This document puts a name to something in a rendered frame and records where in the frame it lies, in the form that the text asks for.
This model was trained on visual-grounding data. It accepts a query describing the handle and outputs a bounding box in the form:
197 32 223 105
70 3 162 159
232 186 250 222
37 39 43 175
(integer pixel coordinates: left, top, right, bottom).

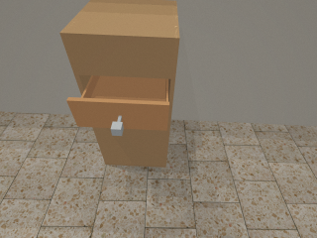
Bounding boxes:
110 115 124 136

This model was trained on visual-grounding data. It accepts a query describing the drawer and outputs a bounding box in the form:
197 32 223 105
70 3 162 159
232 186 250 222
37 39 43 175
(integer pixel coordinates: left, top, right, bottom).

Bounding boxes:
66 75 169 131

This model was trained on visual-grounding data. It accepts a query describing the cabinet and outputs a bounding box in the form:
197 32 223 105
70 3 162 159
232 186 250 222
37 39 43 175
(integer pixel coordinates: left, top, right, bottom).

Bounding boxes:
60 0 180 168

